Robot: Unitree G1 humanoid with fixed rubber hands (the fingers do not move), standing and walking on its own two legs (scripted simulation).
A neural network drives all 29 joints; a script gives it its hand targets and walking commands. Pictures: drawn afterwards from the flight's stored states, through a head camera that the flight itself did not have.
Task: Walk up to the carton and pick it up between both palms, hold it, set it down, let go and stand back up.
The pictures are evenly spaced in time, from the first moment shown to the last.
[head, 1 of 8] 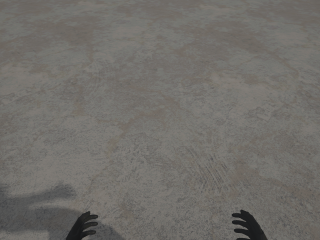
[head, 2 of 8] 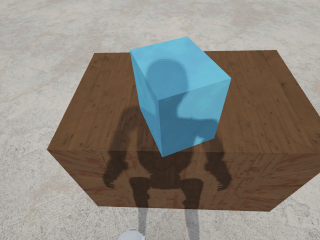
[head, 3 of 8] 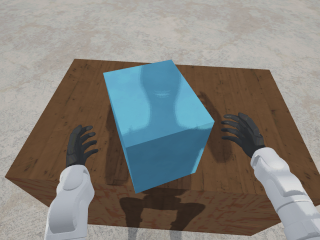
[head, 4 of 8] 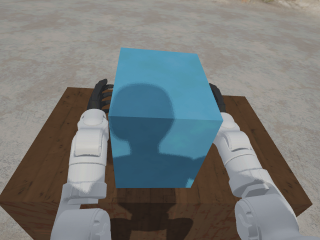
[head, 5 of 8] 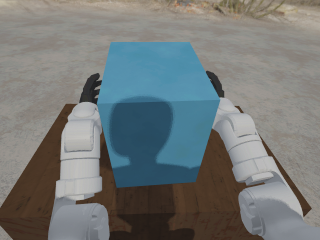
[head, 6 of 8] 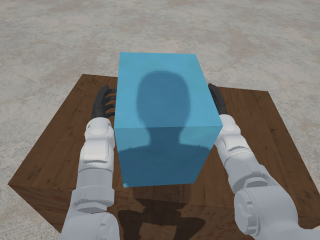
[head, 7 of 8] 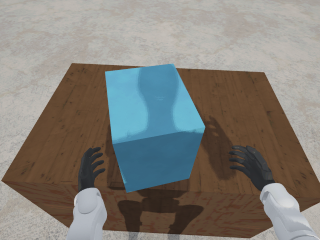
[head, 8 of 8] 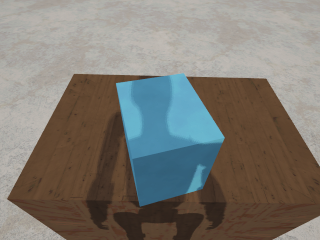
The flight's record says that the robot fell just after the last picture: no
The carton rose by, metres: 0.20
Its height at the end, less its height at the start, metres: +0.00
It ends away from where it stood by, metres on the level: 0.00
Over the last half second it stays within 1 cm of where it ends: yes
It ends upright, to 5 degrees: yes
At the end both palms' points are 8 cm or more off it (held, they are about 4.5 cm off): yes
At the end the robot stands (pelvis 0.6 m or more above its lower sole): yes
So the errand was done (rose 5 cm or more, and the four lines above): yes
